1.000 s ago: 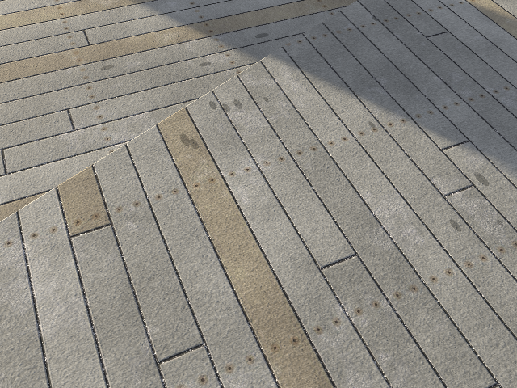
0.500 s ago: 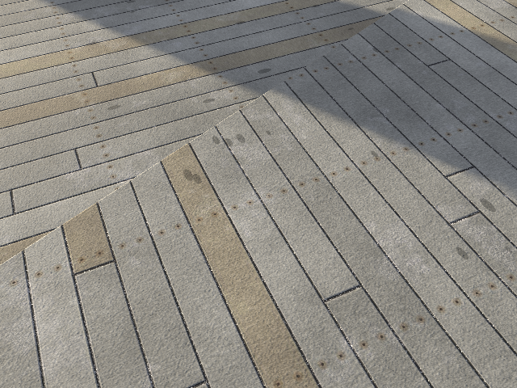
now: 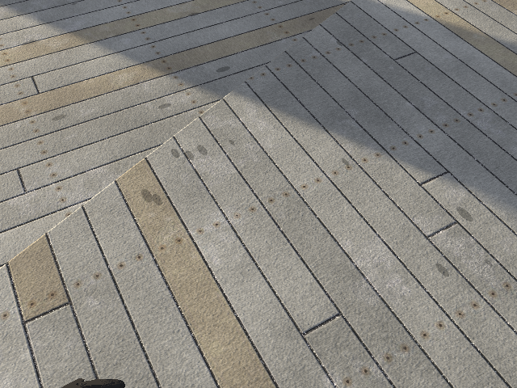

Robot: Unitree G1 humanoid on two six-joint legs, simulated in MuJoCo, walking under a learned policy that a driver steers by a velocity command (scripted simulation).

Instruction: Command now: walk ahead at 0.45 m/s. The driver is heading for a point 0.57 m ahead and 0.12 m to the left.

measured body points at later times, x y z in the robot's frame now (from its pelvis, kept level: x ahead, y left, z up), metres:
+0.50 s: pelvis +0.28 -0.06 +0.00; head +0.29 -0.05 +0.45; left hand +0.26 +0.22 -0.13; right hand +0.46 -0.29 -0.11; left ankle +0.43 +0.14 -0.68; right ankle +0.22 -0.14 -0.74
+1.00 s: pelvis +0.52 +0.03 +0.00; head +0.55 +0.06 +0.45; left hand +0.56 +0.34 -0.12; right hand +0.72 -0.18 -0.11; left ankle +0.50 +0.10 -0.74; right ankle +0.68 -0.10 -0.69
